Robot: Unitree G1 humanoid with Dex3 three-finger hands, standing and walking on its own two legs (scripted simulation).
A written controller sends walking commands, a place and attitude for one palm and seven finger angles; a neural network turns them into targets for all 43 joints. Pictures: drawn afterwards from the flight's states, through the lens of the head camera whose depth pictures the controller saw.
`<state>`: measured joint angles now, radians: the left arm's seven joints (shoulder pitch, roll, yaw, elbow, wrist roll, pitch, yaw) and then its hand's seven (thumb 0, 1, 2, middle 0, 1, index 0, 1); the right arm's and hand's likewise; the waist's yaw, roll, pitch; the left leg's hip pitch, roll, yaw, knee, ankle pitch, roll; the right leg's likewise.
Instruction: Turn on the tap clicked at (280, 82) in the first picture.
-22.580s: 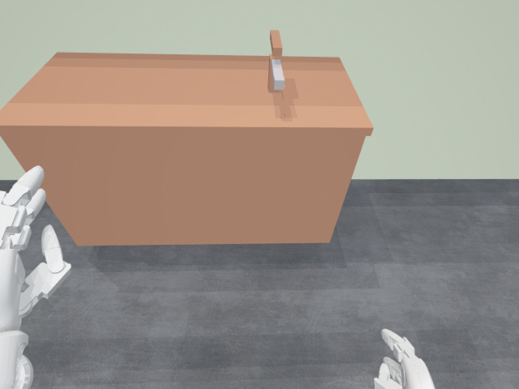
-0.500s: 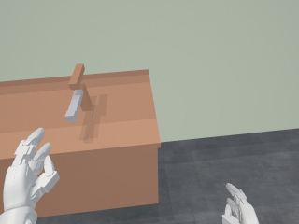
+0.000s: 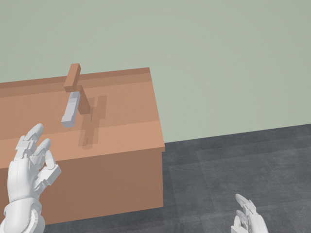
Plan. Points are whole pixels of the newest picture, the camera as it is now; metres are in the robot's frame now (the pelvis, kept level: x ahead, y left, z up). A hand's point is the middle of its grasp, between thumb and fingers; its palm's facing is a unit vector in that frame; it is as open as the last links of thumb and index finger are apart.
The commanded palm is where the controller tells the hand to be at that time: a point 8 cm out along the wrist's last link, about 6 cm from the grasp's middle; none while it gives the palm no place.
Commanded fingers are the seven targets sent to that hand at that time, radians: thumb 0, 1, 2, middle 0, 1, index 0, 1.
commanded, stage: reach beside the lever's end, fingers flat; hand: left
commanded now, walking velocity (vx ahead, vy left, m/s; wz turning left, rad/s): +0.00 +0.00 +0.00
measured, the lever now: (68, 121) +0.40 +0.31 +0.06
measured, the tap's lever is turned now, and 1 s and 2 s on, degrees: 0 0 0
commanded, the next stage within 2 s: push the lever round in 1.72 s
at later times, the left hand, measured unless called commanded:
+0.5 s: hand (51, 153) +0.27 +0.28 +0.10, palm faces +0.47 -0.87 -0.11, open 7.6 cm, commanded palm +0.23 +0.33 +0.10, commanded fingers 0.00 0.90 0.90 -0.17 -0.23 -0.17 -0.23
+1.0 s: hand (49, 138) +0.32 +0.32 +0.09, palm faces +0.49 -0.87 -0.10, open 7.7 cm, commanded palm +0.28 +0.36 +0.08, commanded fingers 0.00 0.90 0.90 -0.15 -0.16 -0.15 -0.16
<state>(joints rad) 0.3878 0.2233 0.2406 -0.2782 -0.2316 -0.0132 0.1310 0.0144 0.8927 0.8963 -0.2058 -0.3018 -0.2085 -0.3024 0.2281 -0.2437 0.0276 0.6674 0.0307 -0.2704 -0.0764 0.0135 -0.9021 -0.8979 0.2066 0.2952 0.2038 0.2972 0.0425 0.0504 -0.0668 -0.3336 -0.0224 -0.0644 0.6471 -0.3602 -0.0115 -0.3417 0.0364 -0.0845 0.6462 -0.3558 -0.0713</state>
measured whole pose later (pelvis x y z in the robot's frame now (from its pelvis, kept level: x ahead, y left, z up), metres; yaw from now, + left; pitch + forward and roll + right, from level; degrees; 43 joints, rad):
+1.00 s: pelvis -0.01 +0.02 +0.00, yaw -1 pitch +6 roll -1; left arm -0.11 0.34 0.43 0.40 -0.19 -0.21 0.06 0.02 0.89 0.90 -0.17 -0.19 -0.17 -0.19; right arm 0.25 -0.26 0.00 0.72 0.02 -0.16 -0.07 0.01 -0.90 -0.90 0.21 0.30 0.20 0.30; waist -0.01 0.03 -0.06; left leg -0.44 -0.02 -0.04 0.70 -0.37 0.01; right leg -0.43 0.04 -0.06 0.66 -0.33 -0.05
